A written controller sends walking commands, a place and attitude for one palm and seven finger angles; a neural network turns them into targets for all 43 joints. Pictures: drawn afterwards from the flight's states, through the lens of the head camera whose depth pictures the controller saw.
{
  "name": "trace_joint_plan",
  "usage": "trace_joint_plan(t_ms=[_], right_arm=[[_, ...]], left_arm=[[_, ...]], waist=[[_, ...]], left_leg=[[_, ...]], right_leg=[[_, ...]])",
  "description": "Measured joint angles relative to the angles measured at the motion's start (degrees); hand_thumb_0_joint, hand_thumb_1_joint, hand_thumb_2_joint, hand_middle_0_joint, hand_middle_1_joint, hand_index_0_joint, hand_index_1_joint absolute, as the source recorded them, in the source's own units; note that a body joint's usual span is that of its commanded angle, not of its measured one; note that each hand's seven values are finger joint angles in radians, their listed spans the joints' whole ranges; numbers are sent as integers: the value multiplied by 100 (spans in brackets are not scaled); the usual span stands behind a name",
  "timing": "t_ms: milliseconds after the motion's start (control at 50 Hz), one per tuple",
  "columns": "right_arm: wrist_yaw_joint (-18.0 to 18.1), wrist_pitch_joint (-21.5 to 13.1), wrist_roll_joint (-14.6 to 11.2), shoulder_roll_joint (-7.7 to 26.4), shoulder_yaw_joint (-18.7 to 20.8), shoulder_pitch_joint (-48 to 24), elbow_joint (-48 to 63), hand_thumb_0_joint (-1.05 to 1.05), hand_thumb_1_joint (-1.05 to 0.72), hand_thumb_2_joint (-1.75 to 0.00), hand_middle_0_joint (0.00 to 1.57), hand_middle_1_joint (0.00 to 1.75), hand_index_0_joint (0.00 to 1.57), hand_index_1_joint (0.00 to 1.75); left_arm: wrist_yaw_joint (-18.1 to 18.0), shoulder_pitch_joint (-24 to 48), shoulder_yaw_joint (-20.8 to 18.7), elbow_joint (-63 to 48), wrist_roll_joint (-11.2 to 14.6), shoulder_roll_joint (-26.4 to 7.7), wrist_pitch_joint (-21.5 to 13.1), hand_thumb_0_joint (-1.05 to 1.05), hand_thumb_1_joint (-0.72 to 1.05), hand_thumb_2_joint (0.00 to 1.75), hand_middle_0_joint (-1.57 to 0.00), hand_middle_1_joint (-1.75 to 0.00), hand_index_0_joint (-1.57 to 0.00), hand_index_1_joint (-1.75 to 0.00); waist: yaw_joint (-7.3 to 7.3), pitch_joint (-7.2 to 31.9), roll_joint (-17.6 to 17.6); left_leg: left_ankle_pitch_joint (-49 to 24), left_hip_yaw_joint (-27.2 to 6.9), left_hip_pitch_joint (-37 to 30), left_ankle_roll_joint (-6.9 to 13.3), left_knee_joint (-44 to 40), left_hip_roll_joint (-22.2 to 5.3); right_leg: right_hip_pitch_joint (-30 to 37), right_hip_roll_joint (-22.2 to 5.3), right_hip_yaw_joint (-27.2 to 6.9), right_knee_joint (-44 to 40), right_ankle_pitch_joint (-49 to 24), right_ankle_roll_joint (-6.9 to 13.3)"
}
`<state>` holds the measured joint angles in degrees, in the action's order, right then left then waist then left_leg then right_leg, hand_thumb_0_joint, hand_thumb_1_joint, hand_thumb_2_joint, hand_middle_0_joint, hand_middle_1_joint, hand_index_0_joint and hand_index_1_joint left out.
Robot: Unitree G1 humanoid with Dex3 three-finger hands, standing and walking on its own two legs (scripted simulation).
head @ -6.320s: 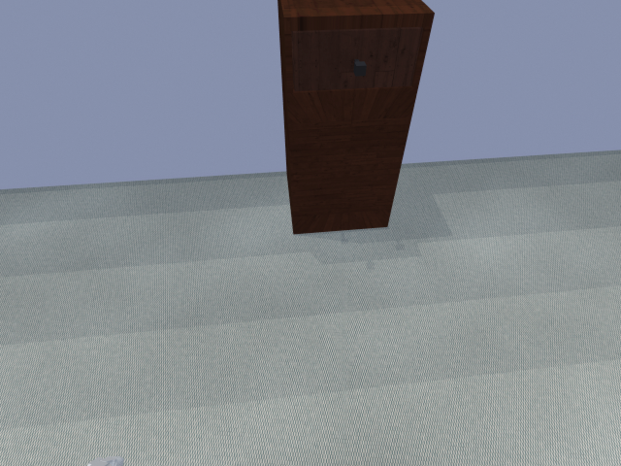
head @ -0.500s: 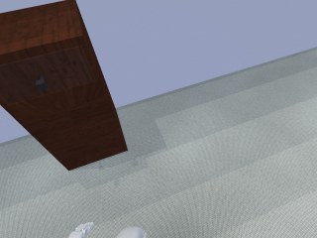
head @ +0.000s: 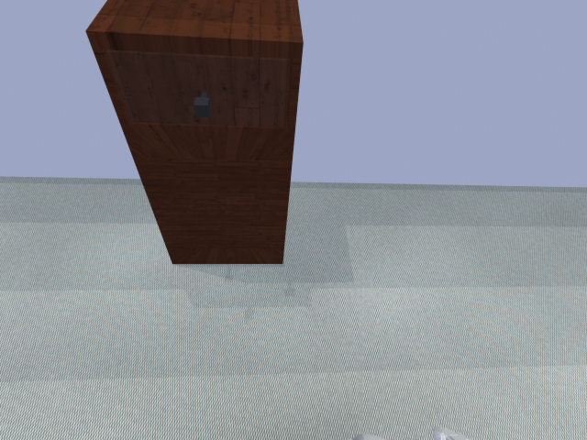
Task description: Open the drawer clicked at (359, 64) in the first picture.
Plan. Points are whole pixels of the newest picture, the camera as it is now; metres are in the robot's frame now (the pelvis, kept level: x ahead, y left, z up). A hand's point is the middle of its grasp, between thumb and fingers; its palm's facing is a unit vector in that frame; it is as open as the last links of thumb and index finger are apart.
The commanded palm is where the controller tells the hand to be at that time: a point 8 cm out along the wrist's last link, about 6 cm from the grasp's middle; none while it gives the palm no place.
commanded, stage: turn to face it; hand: left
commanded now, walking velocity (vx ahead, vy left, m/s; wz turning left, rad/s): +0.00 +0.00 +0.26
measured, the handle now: (203, 102) +0.77 +0.29 -0.01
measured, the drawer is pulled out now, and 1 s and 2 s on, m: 0.00 0.00 0.00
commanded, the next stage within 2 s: take the last steps up to it in 0.02 s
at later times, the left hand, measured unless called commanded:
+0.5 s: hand out of the picture +0.00 +0.14 -0.16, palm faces +0.18 -0.96 -0.22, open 7.3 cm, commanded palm none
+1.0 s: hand (167, 382) +0.21 +0.22 -0.17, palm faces +0.17 -0.97 -0.18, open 7.4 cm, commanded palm none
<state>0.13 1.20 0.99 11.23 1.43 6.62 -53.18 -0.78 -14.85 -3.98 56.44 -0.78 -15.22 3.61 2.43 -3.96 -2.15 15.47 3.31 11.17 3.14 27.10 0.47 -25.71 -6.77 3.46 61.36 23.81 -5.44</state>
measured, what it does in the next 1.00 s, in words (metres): walks ahead: right foot, then left foot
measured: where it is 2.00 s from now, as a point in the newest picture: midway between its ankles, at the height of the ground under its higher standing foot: (271, 412)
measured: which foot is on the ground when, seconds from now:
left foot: down 0.00-0.28, up 0.30-0.70, down 0.72-1.00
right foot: up 0.00-0.26, down 0.28-0.74, up 0.76-1.00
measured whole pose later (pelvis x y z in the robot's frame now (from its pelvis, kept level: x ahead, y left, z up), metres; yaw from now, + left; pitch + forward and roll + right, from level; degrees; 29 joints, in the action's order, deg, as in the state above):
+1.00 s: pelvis +0.20 +0.04 +0.00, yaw +5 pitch -1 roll +1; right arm 1.3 -3.6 1.4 8.2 2.1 17.0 -61.3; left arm 0.3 -14.3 -3.9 60.5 -1.5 -10.1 -0.3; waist 0.7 -0.4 -2.2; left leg 14.5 9.7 5.3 1.4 20.7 -0.6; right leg -29.7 -7.4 4.7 55.2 14.2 -1.6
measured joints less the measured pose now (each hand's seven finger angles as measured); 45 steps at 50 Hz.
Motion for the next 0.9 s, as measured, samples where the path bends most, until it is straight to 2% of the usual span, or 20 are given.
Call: trace_joint_plan(t_ms=[160,220,260,280,320,360,400,460,520,600,680,720,760,780,820,860,900], right_arm=[[13,37,35,-132,7,360,-236,1,-90,-90,20,30,20,30],[27,43,58,-103,47,533,-377,0,-90,-90,20,30,20,30],[31,35,48,-80,69,704,-474,1,-90,-90,20,30,20,30],[32,27,28,-56,84,796,-522,1,-90,-90,20,30,20,30],[16,83,33,5,124,954,-645,1,-91,-90,20,30,20,30],[-43,141,65,32,158,1057,-773,1,-91,-90,20,30,20,30],[-93,132,86,47,208,1117,-838,1,-91,-90,20,29,20,30],[-119,93,98,46,260,1167,-868,1,-91,-90,20,29,20,30],[-134,82,89,22,274,1135,-889,1,-91,-90,20,29,20,30],[-165,54,70,-30,250,937,-890,1,-91,-90,19,29,20,30],[-172,-67,49,-120,204,644,-793,1,-91,-90,19,29,20,30],[-155,-205,59,-128,169,529,-693,1,-91,-90,19,29,20,30],[-85,-378,85,-201,151,374,-619,1,-91,-90,20,29,20,30],[-47,-436,81,-240,128,347,-591,1,-91,-90,20,29,20,30],[52,-490,47,-301,146,389,-554,0,-92,-90,20,29,20,30],[136,-532,36,-286,175,482,-554,-1,-94,-90,20,30,20,30],[153,-545,39,-260,146,626,-605,-1,-95,-90,20,30,20,30]], left_arm=[[-23,303,88,-93,24,257,-30,0,91,90,-19,-30,-19,-30],[-4,346,138,-86,15,386,-122,0,91,90,-19,-30,-19,-30],[27,300,174,-76,-9,452,-230,0,91,90,-19,-30,-19,-30],[30,276,188,-54,-37,498,-304,0,91,90,-19,-30,-20,-30],[33,203,225,-17,-65,638,-402,0,91,90,-20,-30,-20,-30],[14,-3,234,20,-57,731,-508,0,91,90,-20,-30,-20,-30],[-31,-228,200,129,-45,753,-562,0,92,90,-20,-30,-20,-30],[-36,-538,207,348,-38,773,-600,0,93,90,-20,-30,-20,-30],[-30,-819,228,564,-46,825,-642,0,92,90,-20,-30,-20,-30],[-8,-1129,252,816,-67,911,-668,0,92,90,-20,-30,-20,-30],[12,-1342,226,1014,-80,937,-619,0,91,90,-20,-30,-20,-30],[25,-1466,207,1080,-63,947,-582,0,91,90,-20,-30,-20,-30],[46,-1405,191,1154,-29,923,-493,0,91,90,-20,-30,-20,-30],[49,-1329,186,1172,-22,903,-443,0,91,90,-20,-30,-20,-30],[64,-1143,156,1156,-20,846,-390,0,91,90,-20,-30,-20,-30],[87,-897,106,1056,-48,761,-382,0,91,90,-20,-30,-20,-30],[95,-622,65,875,-66,669,-388,0,91,90,-20,-30,-19,-30]], waist=[[-187,96,134],[-273,168,233],[-301,260,275],[-306,298,331],[-312,329,499],[-254,384,510],[-252,414,506],[-288,414,491],[-256,376,446],[-129,291,363],[18,192,235],[50,175,186],[9,77,49],[-4,50,23],[-49,93,17],[-105,166,1],[-131,247,-3]], left_leg=[[-128,-181,-97,-24,-193,128],[-48,-215,-51,-85,-62,143],[94,-228,30,-150,167,162],[278,-248,134,-170,422,142],[968,-329,457,-200,1305,78],[973,-305,857,-209,2251,38],[587,-260,1215,-254,2859,-88],[42,-209,1594,-353,3146,-328],[-196,-154,1773,-405,2921,-518],[-204,0,1741,-383,2159,-623],[-68,206,1377,-259,1227,-539],[-123,340,974,-188,630,-443],[-25,452,948,-162,845,-358],[62,503,877,-141,911,-348],[114,586,604,-119,732,-325],[29,640,274,-129,343,-264],[-54,655,-20,-115,-38,-208]], right_leg=[[407,190,-59,-1148,66,6],[788,319,-1,-1923,18,91],[1202,390,83,-2733,-299,154],[1326,430,112,-2982,-339,298],[1406,506,259,-2960,-419,596],[1587,504,310,-3173,-516,713],[1814,503,355,-3507,-640,712],[2112,500,455,-3923,-744,690],[2323,485,518,-4173,-757,663],[2503,427,550,-4281,-645,568],[2593,317,558,-4059,-318,397],[2495,233,515,-3579,40,311],[1956,85,294,-2206,432,450],[1606,118,121,-1372,511,525],[941,154,8,-105,285,595],[427,104,42,360,-108,574],[52,47,99,300,-420,516]])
